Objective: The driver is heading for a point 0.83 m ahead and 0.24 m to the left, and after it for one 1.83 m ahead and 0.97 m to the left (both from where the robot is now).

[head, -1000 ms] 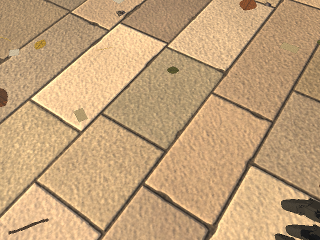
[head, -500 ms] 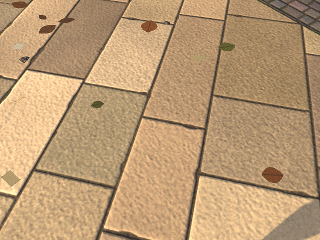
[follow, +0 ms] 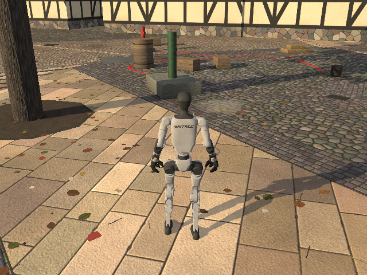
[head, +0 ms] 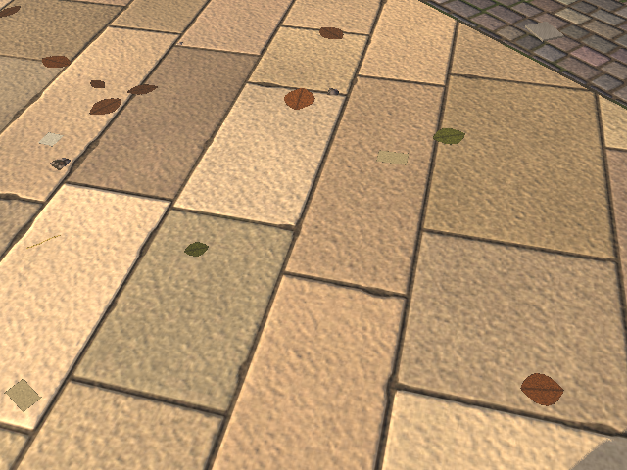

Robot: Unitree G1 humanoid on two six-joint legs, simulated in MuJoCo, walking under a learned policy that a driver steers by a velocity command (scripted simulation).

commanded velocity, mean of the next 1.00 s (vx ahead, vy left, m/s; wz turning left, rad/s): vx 0.48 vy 0.00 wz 0.16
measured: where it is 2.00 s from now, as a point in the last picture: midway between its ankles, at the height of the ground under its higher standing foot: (237, 392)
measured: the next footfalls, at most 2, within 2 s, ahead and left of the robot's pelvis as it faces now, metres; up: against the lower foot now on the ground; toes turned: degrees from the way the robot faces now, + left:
left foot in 0.24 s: +0.17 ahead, +0.18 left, +0.00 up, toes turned +2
right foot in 0.68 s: +0.61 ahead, +0.00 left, +0.00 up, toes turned +0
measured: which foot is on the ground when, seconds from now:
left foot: up 0.00-0.22, down 0.24-0.70, up 0.72-1.00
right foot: down 0.00-0.24, up 0.26-0.66, down 0.68-1.00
